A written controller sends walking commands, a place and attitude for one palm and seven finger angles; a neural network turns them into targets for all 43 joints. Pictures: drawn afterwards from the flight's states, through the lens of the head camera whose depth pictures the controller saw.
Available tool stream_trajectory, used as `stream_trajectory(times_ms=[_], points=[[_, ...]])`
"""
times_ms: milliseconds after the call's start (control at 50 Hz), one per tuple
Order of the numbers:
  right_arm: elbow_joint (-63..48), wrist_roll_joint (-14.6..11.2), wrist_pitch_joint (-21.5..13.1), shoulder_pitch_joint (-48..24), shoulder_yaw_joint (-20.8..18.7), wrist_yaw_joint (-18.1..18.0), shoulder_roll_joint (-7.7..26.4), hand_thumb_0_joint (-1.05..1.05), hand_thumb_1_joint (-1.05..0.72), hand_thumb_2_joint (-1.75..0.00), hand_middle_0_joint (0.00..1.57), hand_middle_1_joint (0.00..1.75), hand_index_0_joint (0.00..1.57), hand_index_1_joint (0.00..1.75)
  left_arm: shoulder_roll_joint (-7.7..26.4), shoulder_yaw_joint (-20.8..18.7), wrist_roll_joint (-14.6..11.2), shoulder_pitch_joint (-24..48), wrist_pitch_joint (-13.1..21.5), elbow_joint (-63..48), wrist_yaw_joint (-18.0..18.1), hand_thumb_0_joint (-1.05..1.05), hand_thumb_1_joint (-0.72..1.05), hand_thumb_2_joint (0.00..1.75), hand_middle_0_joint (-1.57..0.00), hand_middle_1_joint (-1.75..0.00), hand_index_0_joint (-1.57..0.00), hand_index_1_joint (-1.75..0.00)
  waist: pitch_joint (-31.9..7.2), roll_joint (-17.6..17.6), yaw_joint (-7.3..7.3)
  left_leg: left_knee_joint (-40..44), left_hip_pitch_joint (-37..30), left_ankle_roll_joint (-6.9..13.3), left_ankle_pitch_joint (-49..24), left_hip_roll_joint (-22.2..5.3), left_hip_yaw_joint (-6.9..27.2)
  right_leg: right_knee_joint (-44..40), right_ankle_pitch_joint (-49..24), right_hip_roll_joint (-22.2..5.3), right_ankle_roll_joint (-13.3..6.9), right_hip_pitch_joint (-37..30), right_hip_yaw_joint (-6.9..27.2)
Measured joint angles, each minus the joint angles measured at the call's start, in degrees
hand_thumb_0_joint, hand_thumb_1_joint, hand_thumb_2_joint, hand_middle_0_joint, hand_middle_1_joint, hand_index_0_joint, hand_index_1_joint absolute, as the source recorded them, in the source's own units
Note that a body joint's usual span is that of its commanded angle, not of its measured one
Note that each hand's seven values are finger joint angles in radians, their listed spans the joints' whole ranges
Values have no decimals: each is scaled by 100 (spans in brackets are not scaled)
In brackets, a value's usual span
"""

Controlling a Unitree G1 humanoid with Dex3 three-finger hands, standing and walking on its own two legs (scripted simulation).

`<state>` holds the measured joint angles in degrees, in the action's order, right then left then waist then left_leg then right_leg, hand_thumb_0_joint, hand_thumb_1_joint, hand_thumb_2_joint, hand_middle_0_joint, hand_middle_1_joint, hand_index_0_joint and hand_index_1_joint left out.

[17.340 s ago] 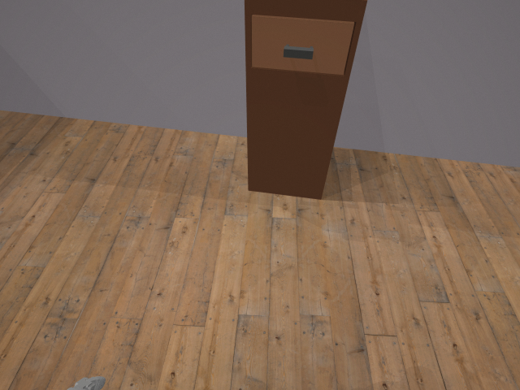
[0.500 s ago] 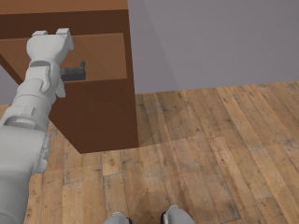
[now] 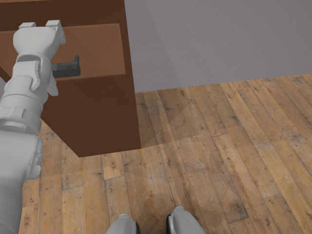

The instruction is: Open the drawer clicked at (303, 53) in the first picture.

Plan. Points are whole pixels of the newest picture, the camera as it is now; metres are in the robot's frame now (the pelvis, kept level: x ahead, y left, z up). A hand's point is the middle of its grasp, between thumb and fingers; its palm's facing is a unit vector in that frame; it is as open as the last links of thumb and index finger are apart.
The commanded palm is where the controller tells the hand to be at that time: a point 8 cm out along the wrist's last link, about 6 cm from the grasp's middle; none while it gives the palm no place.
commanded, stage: lower the fingers behind the handle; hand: left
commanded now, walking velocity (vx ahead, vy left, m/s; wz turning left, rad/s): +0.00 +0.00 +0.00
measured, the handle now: (60, 65) +0.58 +0.23 +0.07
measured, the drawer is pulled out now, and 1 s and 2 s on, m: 0.00 0.00 0.00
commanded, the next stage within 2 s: lift the fingers back up to retry in 0.12 s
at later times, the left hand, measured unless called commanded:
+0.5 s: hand (47, 59) +0.53 +0.23 +0.13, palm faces +0.03 +0.03 -1.00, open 13.7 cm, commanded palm +0.53 +0.25 +0.14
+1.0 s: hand (46, 57) +0.53 +0.23 +0.13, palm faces +0.00 +0.02 -1.00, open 13.5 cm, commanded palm +0.53 +0.25 +0.18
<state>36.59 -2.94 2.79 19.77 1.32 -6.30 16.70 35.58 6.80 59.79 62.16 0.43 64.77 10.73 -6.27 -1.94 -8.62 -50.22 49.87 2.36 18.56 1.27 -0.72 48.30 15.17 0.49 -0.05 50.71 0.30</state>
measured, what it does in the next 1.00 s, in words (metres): stands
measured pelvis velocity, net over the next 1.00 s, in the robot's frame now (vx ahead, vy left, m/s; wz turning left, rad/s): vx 0.04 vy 0.00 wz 0.00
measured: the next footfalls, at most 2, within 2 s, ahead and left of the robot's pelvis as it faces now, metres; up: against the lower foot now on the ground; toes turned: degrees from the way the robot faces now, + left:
none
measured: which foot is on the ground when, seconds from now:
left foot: down 0.00-1.00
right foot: down 0.00-1.00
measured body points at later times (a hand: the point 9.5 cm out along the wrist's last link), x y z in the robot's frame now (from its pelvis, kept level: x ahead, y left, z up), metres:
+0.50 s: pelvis +0.02 +0.00 +0.01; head +0.10 -0.01 +0.45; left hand +0.53 +0.22 +0.18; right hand +0.05 -0.27 -0.12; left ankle +0.06 +0.10 -0.69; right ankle +0.08 -0.12 -0.69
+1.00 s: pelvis +0.04 +0.00 +0.03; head +0.11 -0.02 +0.47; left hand +0.53 +0.23 +0.19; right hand +0.08 -0.27 -0.10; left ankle +0.06 +0.10 -0.69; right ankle +0.08 -0.12 -0.69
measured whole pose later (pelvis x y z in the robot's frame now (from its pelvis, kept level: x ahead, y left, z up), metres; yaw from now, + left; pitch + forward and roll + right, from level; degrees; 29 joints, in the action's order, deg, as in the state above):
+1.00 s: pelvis +0.04 +0.00 +0.03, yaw +0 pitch +13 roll +0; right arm 38.6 -3.2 3.9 19.7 0.5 -6.3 15.6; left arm 32.9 4.1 59.3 51.9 5.6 59.6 10.4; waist -5.2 -3.1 -5.6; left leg -40.1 35.9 1.7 17.5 1.4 0.2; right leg 38.5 15.1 0.8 -0.2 36.9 0.3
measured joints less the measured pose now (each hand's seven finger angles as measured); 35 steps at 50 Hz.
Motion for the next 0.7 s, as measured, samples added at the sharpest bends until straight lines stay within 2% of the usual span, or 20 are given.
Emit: stream_trajectory(times_ms=[200, 380, 700], points=[[-67, -44, 51, -62, 40, -79, -13, 1, -90, -90, 20, 30, 21, 30, 73, 47, -66, -112, 124, -195, -112, 0, -49, 30, -32, -128, -29, -133, -1, 16, 43, 0, -42, -7, -17, 15, 43, -6, 26, 27, 2, -44, 4], [-96, -47, 95, -35, 18, -56, -4, 1, -91, -90, 20, 30, 21, 30, -21, 63, -92, -213, 183, -234, -37, 0, -49, 30, -33, -130, -31, -132, -29, -26, 117, 41, -140, -28, 10, 20, 74, -70, 59, 28, 8, -160, -15], [64, -33, 135, 130, -12, 25, -105, 1, -91, -90, 20, 30, 21, 30, -182, -123, -41, -576, 302, -296, 12, 0, -49, 30, -36, -127, -35, -127, 53, -105, 193, 498, -733, -30, -54, 30, 71, -509, 12, 18, 21, -745, 4]])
